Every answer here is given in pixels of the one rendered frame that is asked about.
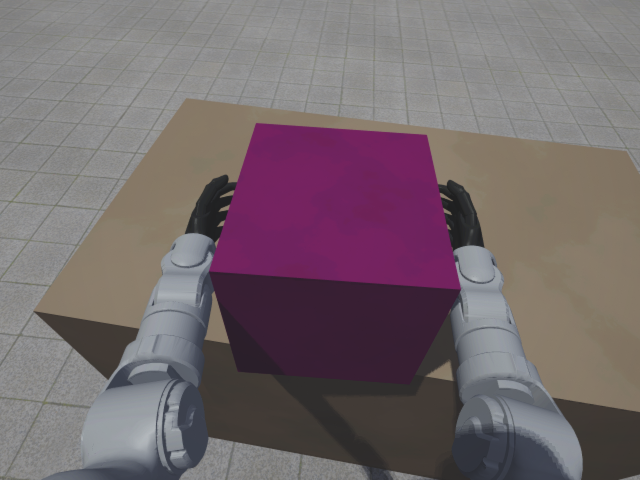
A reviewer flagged robot left upper arm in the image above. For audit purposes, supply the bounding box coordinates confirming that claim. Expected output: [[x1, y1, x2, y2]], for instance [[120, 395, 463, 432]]
[[41, 378, 208, 480]]

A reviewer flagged left robot forearm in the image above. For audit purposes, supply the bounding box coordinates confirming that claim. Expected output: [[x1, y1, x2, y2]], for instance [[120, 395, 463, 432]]
[[81, 233, 216, 463]]

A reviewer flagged pedestal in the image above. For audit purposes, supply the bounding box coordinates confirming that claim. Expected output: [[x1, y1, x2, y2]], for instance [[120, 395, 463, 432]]
[[33, 98, 640, 480]]

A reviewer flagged right robot forearm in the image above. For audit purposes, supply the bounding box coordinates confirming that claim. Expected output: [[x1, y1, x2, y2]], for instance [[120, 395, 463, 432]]
[[450, 246, 583, 477]]

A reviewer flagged robot right hand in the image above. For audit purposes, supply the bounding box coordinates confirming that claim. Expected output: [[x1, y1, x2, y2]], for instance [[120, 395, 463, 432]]
[[438, 180, 484, 251]]

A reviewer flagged carton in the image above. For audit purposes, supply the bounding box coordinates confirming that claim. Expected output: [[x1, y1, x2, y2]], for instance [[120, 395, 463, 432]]
[[209, 123, 461, 384]]

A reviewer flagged robot right upper arm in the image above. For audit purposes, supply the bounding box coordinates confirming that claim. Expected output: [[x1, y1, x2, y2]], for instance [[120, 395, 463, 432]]
[[452, 393, 582, 480]]

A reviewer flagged robot left hand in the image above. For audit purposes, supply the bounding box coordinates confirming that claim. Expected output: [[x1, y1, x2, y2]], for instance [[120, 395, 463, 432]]
[[185, 175, 237, 243]]

